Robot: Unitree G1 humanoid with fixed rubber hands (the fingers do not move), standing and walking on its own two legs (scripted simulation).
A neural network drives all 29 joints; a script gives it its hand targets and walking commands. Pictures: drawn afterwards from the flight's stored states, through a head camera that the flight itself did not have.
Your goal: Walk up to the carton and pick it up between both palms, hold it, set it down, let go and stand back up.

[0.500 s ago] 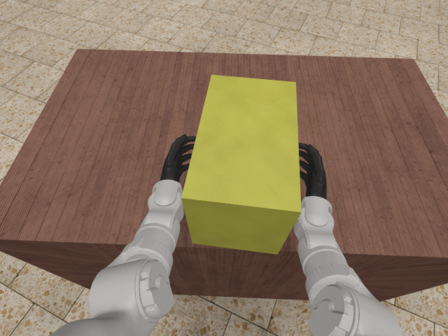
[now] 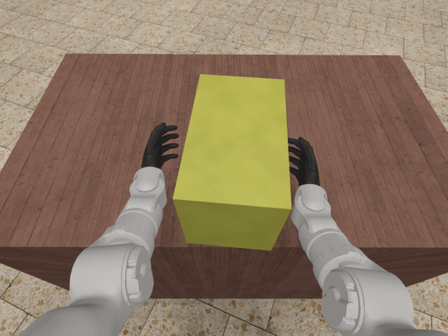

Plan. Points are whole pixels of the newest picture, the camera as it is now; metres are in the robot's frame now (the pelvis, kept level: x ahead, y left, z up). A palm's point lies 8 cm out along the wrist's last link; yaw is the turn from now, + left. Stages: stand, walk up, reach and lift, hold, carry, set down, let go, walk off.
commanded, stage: set down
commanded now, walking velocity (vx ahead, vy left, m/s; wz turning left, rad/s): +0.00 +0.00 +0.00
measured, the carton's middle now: (235, 161) +0.45 +0.01 +0.00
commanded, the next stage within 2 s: none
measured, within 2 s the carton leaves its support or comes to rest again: neither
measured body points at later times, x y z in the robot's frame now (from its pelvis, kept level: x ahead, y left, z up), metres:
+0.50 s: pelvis -0.03 +0.00 -0.01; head +0.01 +0.04 +0.43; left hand +0.44 +0.20 +0.09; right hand +0.42 -0.19 +0.11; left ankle -0.01 +0.09 -0.73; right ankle +0.02 -0.12 -0.73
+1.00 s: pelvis -0.03 -0.02 +0.00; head +0.00 +0.00 +0.45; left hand +0.40 +0.19 +0.09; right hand +0.38 -0.19 +0.10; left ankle -0.01 +0.09 -0.73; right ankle +0.02 -0.12 -0.73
